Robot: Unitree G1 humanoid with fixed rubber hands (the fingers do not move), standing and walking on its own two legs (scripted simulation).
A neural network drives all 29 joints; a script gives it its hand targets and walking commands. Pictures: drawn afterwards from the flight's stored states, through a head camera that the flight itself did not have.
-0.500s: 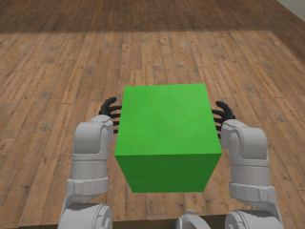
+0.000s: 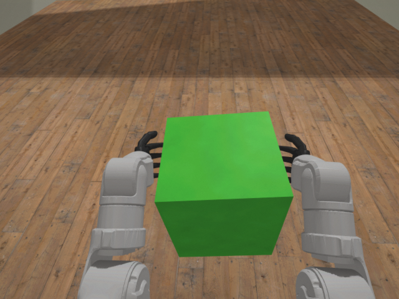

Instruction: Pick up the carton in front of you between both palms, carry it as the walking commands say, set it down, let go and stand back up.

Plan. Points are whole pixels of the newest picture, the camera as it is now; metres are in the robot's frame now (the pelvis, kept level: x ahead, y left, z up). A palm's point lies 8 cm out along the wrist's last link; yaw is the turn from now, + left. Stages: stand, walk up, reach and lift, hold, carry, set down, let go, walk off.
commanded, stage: carry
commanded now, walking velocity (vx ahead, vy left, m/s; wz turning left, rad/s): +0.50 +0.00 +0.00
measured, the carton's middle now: (221, 188) +0.36 +0.00 +0.04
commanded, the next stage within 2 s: none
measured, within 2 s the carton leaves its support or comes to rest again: neither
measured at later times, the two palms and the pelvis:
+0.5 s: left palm (168, 84) +0.67 +0.15 +0.11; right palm (273, 87) +0.66 -0.14 +0.11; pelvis +0.31 +0.02 -0.01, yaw +0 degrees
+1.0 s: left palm (175, 50) +0.93 +0.17 +0.09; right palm (256, 50) +0.94 -0.13 +0.09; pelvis +0.63 +0.02 -0.01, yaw +0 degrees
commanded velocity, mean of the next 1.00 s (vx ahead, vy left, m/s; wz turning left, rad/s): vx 0.50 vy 0.00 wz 0.00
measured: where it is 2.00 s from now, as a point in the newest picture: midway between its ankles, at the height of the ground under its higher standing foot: (215, 152)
